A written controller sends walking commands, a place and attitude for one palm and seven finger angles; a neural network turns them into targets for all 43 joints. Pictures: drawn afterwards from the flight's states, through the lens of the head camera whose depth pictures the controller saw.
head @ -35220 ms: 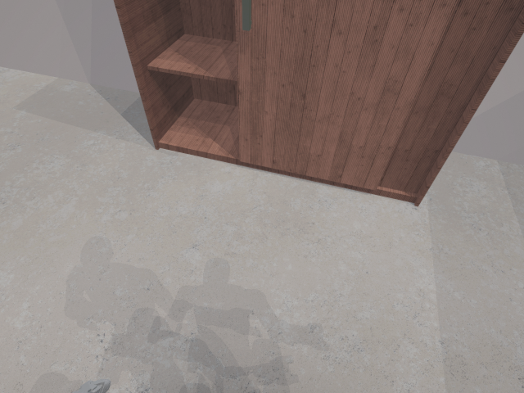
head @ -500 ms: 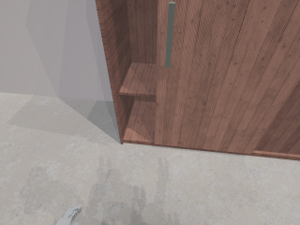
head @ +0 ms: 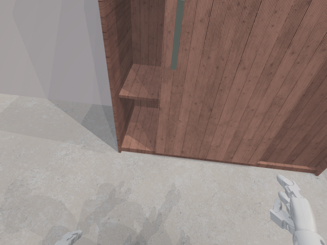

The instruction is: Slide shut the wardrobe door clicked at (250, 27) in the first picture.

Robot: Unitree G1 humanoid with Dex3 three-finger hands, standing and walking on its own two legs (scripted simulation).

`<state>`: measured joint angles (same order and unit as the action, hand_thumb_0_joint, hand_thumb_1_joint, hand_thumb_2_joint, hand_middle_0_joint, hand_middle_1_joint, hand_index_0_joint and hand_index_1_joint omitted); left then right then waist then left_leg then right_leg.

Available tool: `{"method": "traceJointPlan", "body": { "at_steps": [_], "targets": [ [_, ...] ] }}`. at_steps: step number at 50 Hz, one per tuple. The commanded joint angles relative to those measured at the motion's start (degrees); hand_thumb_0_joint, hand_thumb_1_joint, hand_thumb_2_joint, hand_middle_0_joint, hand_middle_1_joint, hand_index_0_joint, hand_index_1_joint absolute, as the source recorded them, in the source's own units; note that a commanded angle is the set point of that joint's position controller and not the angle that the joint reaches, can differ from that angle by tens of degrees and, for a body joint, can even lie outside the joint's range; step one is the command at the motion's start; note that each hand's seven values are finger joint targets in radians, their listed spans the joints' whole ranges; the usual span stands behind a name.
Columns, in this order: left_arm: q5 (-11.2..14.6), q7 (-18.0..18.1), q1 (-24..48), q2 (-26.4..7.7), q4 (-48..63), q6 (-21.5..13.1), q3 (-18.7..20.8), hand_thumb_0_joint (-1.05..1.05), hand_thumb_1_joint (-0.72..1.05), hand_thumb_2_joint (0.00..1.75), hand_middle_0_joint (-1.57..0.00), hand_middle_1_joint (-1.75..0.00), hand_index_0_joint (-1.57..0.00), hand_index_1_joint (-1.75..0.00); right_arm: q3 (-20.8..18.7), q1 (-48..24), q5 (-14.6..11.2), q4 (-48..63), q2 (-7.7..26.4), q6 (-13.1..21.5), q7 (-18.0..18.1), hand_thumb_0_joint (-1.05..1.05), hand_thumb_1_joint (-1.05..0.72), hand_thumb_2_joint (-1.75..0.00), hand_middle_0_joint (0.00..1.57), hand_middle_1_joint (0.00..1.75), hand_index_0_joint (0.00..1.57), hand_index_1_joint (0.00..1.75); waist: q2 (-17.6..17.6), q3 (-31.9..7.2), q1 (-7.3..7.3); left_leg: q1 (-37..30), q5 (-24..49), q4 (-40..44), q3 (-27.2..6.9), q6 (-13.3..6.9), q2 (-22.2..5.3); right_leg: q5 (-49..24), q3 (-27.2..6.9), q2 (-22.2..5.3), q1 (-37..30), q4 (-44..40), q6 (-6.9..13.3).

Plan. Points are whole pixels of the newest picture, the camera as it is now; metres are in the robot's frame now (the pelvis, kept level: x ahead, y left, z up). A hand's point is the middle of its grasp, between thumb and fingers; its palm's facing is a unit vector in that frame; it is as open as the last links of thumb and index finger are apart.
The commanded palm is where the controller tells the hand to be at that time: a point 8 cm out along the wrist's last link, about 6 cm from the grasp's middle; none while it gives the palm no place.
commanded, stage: let the arm hang, fingers relaxed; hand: right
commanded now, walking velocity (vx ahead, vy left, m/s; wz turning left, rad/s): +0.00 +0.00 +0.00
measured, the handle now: (177, 36) +0.91 +0.02 +0.17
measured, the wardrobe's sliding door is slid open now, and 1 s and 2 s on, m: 0.26 0.26 0.26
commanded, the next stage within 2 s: look to check the result in 0.96 s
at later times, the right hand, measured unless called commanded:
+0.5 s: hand out of the picture +0.00 -0.20 -0.15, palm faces -0.04 +0.97 -0.22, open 7.3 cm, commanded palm none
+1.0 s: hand out of the picture +0.10 -0.20 -0.15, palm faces -0.09 +0.97 -0.20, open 7.3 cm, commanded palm none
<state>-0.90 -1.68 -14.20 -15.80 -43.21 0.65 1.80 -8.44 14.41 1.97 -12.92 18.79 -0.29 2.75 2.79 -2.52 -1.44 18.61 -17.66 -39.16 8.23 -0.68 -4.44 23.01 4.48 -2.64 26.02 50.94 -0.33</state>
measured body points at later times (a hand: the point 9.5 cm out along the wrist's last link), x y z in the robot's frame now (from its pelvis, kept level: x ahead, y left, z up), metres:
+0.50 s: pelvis +0.02 -0.01 +0.02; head +0.05 -0.01 +0.47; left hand +0.00 +0.22 -0.14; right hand +0.01 -0.25 -0.14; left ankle +0.04 +0.11 -0.72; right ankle +0.05 -0.12 -0.72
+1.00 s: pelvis +0.05 -0.03 +0.02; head +0.06 -0.03 +0.47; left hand +0.04 +0.20 -0.13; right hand +0.10 -0.26 -0.14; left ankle +0.04 +0.11 -0.72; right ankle +0.05 -0.12 -0.72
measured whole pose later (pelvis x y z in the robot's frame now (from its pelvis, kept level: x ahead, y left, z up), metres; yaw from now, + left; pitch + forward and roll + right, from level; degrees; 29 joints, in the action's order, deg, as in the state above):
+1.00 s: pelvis +0.05 -0.03 +0.02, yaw +5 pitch -1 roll +0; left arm -1.4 1.1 -12.7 -8.9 -64.4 0.7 1.2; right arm -0.6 11.5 1.3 -63.6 9.8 -0.1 2.0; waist -0.4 2.7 -1.0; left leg 10.6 -12.3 -23.7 -0.3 1.8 -1.9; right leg 13.4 5.2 0.5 9.9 23.9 2.3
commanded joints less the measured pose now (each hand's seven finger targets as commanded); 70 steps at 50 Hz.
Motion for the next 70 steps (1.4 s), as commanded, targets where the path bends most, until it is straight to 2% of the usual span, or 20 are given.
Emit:
{"method": "traceJointPlan", "body": {
  "at_steps": [1, 2, 3, 4, 5, 6, 7, 8, 9, 10, 12, 13, 15, 17, 19, 24, 38, 54, 58, 70],
  "targets": [
    [-1.8, 0.2, -4.9, -9.2, 3.3, 0.8, 2.3, 0.0, 0.9, 0.9, -0.2, -0.3, -0.2, -0.3, 4.6, 0.1, -0.3, -10.0, 1.1, -2.0, -1.8, 0.0, -0.9, -0.9, 0.2, 0.3, 0.2, 0.3, 2.2, 8.7, -2.34, 21.4, -21.1, -1.6, -5.2, 1.2, 0.9, 7.9, -18.8, -9.0, -10.2, -27.6, 6.3],
    [-2.8, 0.8, -3.5, -12.6, 3.5, 0.6, 3.1, 0.0, 0.9, 0.9, -0.2, -0.3, -0.2, -0.3, 4.4, -0.4, -0.9, -12.4, 1.1, -2.1, -1.9, 0.0, -0.9, -0.9, 0.2, 0.3, 0.2, 0.3, 10.6, 10.4, -1.92, 17.0, -17.4, -12.9, -5.8, 1.9, 4.1, 20.7, -30.9, -17.8, -0.8, -38.7, 11.6],
    [-2.8, 1.4, 0.0, -12.7, 4.0, 0.2, 3.1, 0.0, 0.9, 0.9, -0.2, -0.3, -0.2, -0.3, 3.5, -2.6, -1.0, -14.0, 3.2, -1.4, -2.3, 0.0, -0.9, -0.9, 0.2, 0.3, 0.2, 0.3, 6.8, 10.9, 0.38, 9.2, -12.3, -15.1, -11.0, 1.3, 0.2, 19.5, -29.5, -18.8, 7.1, -41.5, 13.1],
    [-2.6, 1.6, 3.7, -12.0, 3.9, -0.1, 2.5, 0.0, 0.9, 0.9, -0.2, -0.3, -0.2, -0.3, 3.4, 0.8, -0.4, -17.0, 4.2, -0.9, -2.7, 0.0, -0.9, -0.9, 0.2, 0.3, 0.2, 0.3, 1.2, 4.6, 3.53, -1.3, -10.8, -11.1, -10.4, 1.1, 0.1, 16.1, -23.7, -15.7, 10.6, -39.2, 9.7],
    [-2.7, 1.8, 4.5, -10.5, 2.1, -0.6, 1.9, 0.0, 0.9, 0.9, -0.2, -0.3, -0.2, -0.3, 3.9, 3.3, -0.1, -21.8, 2.3, -0.9, -2.8, 0.0, -0.9, -0.9, 0.2, 0.3, 0.2, 0.3, 2.9, 1.7, 3.88, -5.8, -7.4, -5.3, -6.8, 1.2, 2.5, 12.4, -17.4, -10.4, 8.7, -34.7, 6.7],
    [-2.2, 1.9, 4.8, -9.2, 0.7, -0.6, 1.7, 0.0, 0.9, 0.9, -0.2, -0.3, -0.2, -0.3, 4.0, 5.5, -0.2, -25.5, 2.4, -0.8, -2.8, 0.0, -0.9, -0.9, 0.2, 0.3, 0.2, 0.3, 6.3, 0.8, 4.29, -8.6, -3.2, 0.0, -6.5, 1.1, 2.3, 9.6, -12.6, -7.9, 6.9, -31.4, 5.1],
    [-1.7, 1.9, 3.9, -7.1, -0.9, -0.6, 1.3, 0.0, 0.9, 0.9, -0.2, -0.3, -0.2, -0.3, 4.2, 7.1, -0.3, -28.4, 3.1, -0.3, -2.7, 0.0, -0.9, -0.9, 0.2, 0.3, 0.2, 0.3, 6.0, 0.6, 4.29, -9.3, -1.9, 5.2, -8.7, 0.4, 1.4, 7.2, -8.3, -4.6, 5.0, -27.7, 3.4],
    [-1.2, 2.1, 2.5, -4.6, -2.1, -0.3, 1.1, 0.0, 0.9, 0.9, -0.2, -0.3, -0.2, -0.3, 4.3, 7.2, -0.3, -30.5, 3.7, 0.4, -2.4, 0.0, -0.9, -0.9, 0.2, 0.3, 0.2, 0.3, -0.7, 1.8, 3.37, -5.8, -4.6, 12.8, -17.4, -1.7, -2.2, 4.5, -4.2, 0.0, 3.1, -20.1, 1.4],
    [-0.4, 2.0, 0.5, -2.1, -3.1, 0.3, 0.8, 0.0, 0.9, 0.9, -0.2, -0.3, -0.2, -0.3, 4.4, 5.4, -0.4, -32.1, 4.8, 0.9, -2.2, 0.0, -0.9, -0.9, 0.2, 0.3, 0.2, 0.3, -12.8, 1.8, 1.77, -1.1, -8.9, 22.3, -25.6, -4.0, -7.5, 1.7, -2.1, 2.7, -0.5, -12.5, 0.5],
    [-0.5, 2.0, -1.6, -1.0, -5.1, 0.8, 1.2, 0.0, 0.9, 0.9, -0.2, -0.3, -0.2, -0.3, 4.1, 2.0, -0.2, -33.0, 3.0, 1.1, -1.8, 0.0, -0.9, -0.9, 0.2, 0.3, 0.2, 0.3, -11.1, 3.6, 0.34, 3.5, -12.2, 27.3, -27.8, -6.0, -11.1, -0.5, -3.0, 1.8, -4.9, -10.2, 0.8],
    [-0.7, 2.2, -4.8, 0.5, -8.7, 1.0, 1.0, 0.0, 0.9, 0.9, -0.2, -0.3, -0.2, -0.3, 4.8, -0.7, -0.4, -35.2, 2.1, 0.9, -1.5, 0.0, -0.9, -0.9, 0.2, 0.3, 0.2, 0.3, -3.3, 4.9, -1.93, 7.3, -6.9, 24.5, -23.7, -5.7, -8.6, -6.2, -4.1, 1.2, -12.0, -14.0, 1.3],
    [-0.7, 2.5, -6.3, 1.1, -10.4, 0.7, 0.7, 0.0, 0.9, 0.9, -0.2, -0.3, -0.2, -0.3, 4.9, -0.4, -0.6, -36.9, 1.2, 1.1, -1.4, 0.0, -0.9, -0.9, 0.2, 0.3, 0.2, 0.3, -1.8, 3.6, -2.12, 5.8, -1.9, 21.3, -19.8, -4.6, -6.2, -8.6, -4.4, 0.7, -14.7, -18.8, 1.6],
    [-0.6, 3.0, -7.3, -0.4, -12.2, 0.0, 0.8, 0.0, 0.9, 0.9, -0.2, -0.3, -0.2, -0.3, 5.7, 1.8, -0.9, -39.7, -0.9, 1.1, -1.2, 0.0, -0.9, -0.9, 0.2, 0.3, 0.2, 0.3, -3.4, 1.5, -1.08, 1.0, 4.8, 18.0, -14.6, -2.4, -2.4, -10.5, -6.2, -2.0, -15.5, -24.5, 2.3],
    [-0.6, 3.3, -5.4, -1.4, -13.3, -0.1, 0.8, 0.0, 0.9, 0.9, -0.2, -0.3, -0.2, -0.3, 6.1, 3.3, -0.9, -42.4, -1.7, 0.6, -1.1, 0.0, -0.9, -0.9, 0.2, 0.3, 0.2, 0.3, -2.3, 3.3, 0.28, -1.3, 1.1, 19.4, -12.9, -1.3, -0.9, -5.5, -7.9, -3.4, -12.0, -28.0, 2.7],
    [-0.5, 3.3, -4.7, -1.8, -14.4, -0.1, 0.8, 0.0, 0.9, 0.9, -0.2, -0.3, -0.2, -0.3, 6.1, 4.1, -0.9, -44.4, -1.2, 0.4, -1.1, 0.0, -0.9, -0.9, 0.2, 0.3, 0.2, 0.3, -0.1, 4.0, 0.75, -2.7, 0.6, 19.2, -12.5, -1.3, -0.4, -4.3, -8.2, -3.7, -10.9, -29.7, 2.8],
    [-0.4, 3.4, -4.7, -0.9, -16.7, -0.3, 0.6, 0.0, 0.9, 0.9, -0.2, -0.3, -0.2, -0.3, 6.6, 4.6, -0.8, -48.0, -2.6, 0.6, -0.9, 0.0, -0.9, -0.9, 0.2, 0.3, 0.2, 0.3, -3.8, 3.6, 0.88, -4.9, 3.4, 19.9, -11.4, -1.0, -0.3, -6.3, -7.8, -3.9, -11.8, -31.4, 2.7],
    [-0.6, 3.5, -1.5, 0.8, -19.1, -0.7, 0.3, 0.0, 0.9, 0.9, -0.2, -0.3, -0.2, -0.3, 6.6, 1.1, -0.7, -49.2, -3.8, 0.7, -0.4, 0.0, -0.9, -0.9, 0.2, 0.3, 0.2, 0.3, -1.4, 5.8, 1.18, -6.2, 11.3, 17.9, -10.6, 0.0, -1.0, -15.3, -6.7, -4.3, -14.2, -32.9, 2.4],
    [-0.2, 3.5, -1.4, 0.0, -19.6, -0.9, 0.4, 0.0, 0.9, 0.9, -0.2, -0.3, -0.2, -0.3, 6.8, 1.4, -0.7, -49.3, -3.0, 1.1, -0.3, 0.0, -0.9, -0.9, 0.2, 0.3, 0.2, 0.3, -3.3, 2.1, 0.72, -7.7, 15.4, 18.3, -11.2, 0.2, -1.5, -21.2, -5.4, -4.4, -19.6, -31.5, 2.4],
    [-0.2, 3.6, -1.0, 0.3, -19.9, -0.8, 0.3, 0.0, 0.9, 0.9, -0.2, -0.3, -0.2, -0.3, 7.0, 1.2, -0.8, -49.7, -3.4, 0.9, -0.3, 0.0, -0.9, -0.9, 0.2, 0.3, 0.2, 0.3, -3.1, 4.7, 0.7, -6.8, 14.3, 18.8, -11.3, 0.2, -1.4, -19.7, -5.4, -4.3, -18.8, -32.2, 2.4],
    [-0.1, 3.6, -0.9, 0.4, -20.1, -0.8, 0.3, 0.0, 0.9, 0.9, -0.2, -0.3, -0.2, -0.3, 7.2, 2.2, -0.7, -50.2, -3.4, 0.9, -0.3, 0.0, -0.9, -0.9, 0.2, 0.3, 0.2, 0.3, -2.4, 5.8, 0.67, -6.3, 11.9, 19.9, -11.4, 0.3, -1.5, -16.5, -5.3, -4.2, -18.6, -32.9, 2.4]
  ]
}}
